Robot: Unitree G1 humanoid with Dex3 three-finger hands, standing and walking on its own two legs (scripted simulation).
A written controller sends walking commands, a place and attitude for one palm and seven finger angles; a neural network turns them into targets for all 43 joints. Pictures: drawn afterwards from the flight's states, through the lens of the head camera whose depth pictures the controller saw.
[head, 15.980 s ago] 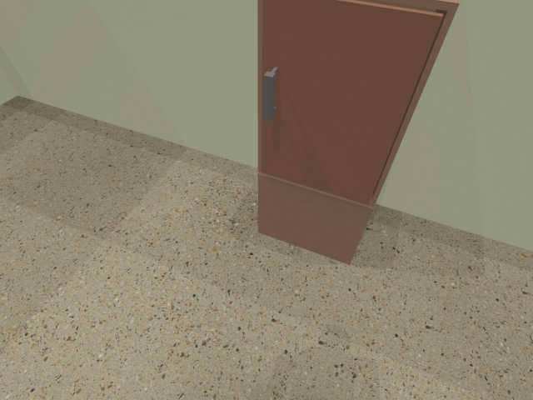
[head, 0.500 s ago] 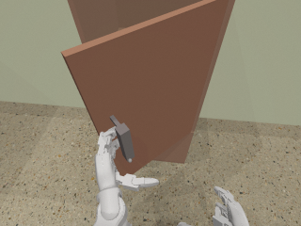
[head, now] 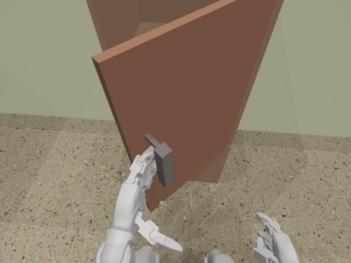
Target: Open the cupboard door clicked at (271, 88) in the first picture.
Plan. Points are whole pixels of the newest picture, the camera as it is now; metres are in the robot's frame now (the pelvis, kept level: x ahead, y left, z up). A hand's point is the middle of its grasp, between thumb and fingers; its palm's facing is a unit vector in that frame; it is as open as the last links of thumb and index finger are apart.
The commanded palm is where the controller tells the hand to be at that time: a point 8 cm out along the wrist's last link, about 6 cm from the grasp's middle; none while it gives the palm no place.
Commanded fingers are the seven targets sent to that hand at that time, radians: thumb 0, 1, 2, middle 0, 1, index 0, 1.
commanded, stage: slide the hand sideways off the handle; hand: left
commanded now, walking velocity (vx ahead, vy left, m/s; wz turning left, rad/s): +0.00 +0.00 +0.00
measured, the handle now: (158, 160) +0.32 +0.05 +0.07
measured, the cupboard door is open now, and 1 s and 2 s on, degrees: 47 46 46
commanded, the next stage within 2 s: draw the hand back to the body in 0.88 s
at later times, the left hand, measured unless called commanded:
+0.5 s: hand (136, 220) +0.20 +0.08 +0.07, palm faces -0.09 -1.00 +0.01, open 16.2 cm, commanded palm +0.18 +0.15 +0.06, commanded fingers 0.00 -0.50 0.30 -0.15 -0.30 -0.15 -0.30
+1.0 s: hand (110, 233) +0.18 +0.13 +0.06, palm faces -0.09 -1.00 +0.01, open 16.3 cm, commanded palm +0.15 +0.18 +0.07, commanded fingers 0.00 -0.50 0.30 -0.15 -0.30 -0.15 -0.30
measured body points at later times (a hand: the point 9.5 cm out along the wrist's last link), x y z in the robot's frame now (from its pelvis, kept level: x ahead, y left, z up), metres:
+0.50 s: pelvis +0.00 +0.00 -0.01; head +0.05 -0.01 +0.44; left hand +0.20 +0.14 +0.07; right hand +0.18 -0.22 -0.08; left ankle +0.02 +0.12 -0.66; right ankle +0.01 -0.11 -0.66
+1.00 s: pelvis +0.00 +0.00 -0.02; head +0.05 +0.00 +0.43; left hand +0.18 +0.18 +0.06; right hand +0.19 -0.23 -0.08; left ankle +0.02 +0.12 -0.66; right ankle +0.01 -0.11 -0.66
